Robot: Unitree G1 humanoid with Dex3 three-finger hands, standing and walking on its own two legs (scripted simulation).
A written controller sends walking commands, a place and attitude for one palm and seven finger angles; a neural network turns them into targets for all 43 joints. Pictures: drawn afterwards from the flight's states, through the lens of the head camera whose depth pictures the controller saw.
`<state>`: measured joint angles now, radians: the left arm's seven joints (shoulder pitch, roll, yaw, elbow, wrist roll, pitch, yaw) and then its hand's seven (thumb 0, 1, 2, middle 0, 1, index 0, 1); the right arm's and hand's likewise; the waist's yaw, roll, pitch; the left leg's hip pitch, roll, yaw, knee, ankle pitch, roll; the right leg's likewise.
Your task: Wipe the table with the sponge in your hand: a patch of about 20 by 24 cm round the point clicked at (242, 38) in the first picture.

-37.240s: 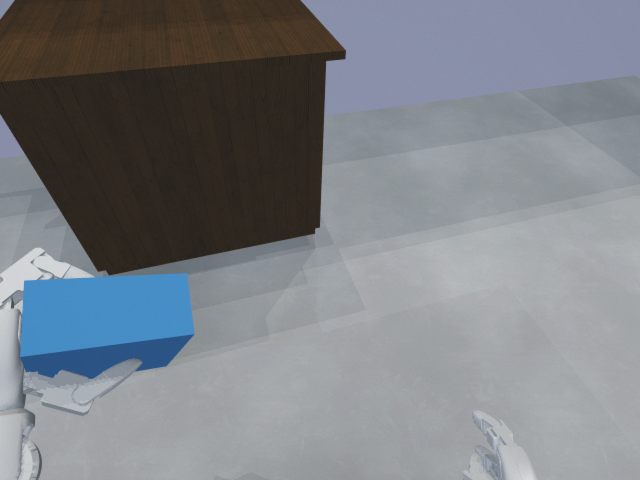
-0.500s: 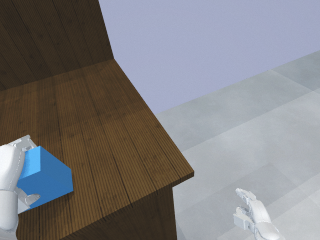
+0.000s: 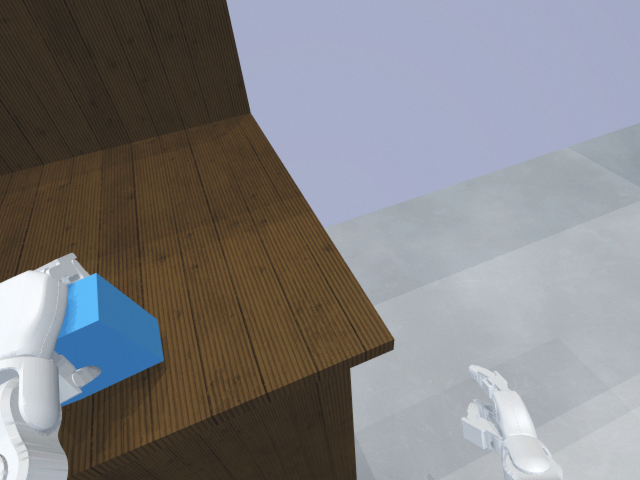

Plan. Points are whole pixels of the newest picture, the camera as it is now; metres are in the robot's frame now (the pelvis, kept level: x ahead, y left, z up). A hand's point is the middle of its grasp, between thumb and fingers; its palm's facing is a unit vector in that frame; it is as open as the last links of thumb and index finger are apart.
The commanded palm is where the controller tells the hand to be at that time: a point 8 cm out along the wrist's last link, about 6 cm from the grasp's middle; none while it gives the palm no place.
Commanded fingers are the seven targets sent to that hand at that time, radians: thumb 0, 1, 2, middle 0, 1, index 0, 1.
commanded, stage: lift the sponge slowly off the table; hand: left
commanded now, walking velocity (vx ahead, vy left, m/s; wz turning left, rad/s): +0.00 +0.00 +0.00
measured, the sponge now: (87, 352) +0.19 +0.31 +0.11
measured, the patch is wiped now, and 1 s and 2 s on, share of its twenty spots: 0.95 0.95 0.95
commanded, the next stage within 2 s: bring the sponge back beside the body in 1.68 s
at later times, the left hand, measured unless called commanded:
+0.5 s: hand (64, 331) +0.18 +0.29 +0.17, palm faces +0.20 -0.07 -0.98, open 9.9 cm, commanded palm +0.13 +0.30 +0.24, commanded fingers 0.00 0.10 1.30 -1.20 -1.60 -1.20 -1.60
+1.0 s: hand (49, 304) +0.18 +0.29 +0.21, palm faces +0.28 -0.07 -0.96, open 9.9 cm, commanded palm +0.14 +0.29 +0.28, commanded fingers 0.00 0.10 1.30 -1.20 -1.60 -1.20 -1.60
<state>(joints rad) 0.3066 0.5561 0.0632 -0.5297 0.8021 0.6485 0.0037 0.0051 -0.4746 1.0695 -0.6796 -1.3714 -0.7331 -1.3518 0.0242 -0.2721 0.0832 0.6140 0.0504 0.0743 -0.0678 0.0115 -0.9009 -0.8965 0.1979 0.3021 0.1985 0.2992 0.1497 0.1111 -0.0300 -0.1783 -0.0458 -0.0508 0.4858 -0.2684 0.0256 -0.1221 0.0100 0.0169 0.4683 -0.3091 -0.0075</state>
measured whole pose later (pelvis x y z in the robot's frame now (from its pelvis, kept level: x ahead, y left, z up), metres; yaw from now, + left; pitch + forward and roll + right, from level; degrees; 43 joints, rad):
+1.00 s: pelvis -0.03 -0.02 +0.00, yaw +0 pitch -5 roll +0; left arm 0.10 0.68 0.09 -0.44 0.71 0.61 -0.10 -0.01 -0.50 1.07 -0.71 -1.35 -0.76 -1.33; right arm 0.01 -0.29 0.09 0.63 0.06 0.07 -0.11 0.01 -0.90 -0.90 0.20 0.30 0.20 0.30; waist 0.15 0.12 -0.01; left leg -0.16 -0.02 -0.06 0.47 -0.22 -0.01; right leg -0.12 0.03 0.01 0.48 -0.28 -0.04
